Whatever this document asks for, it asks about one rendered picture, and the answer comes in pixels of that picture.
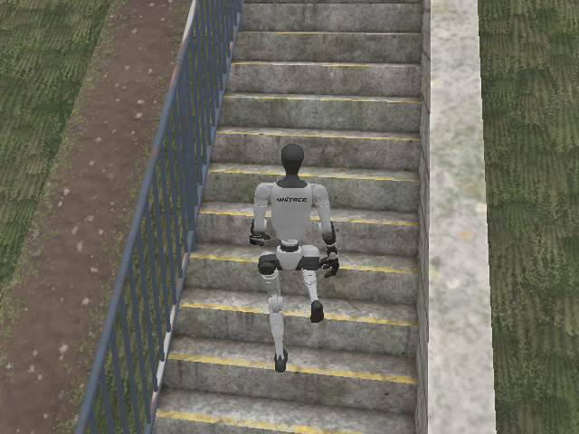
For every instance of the stairs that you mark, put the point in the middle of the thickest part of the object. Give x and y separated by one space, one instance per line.
342 79

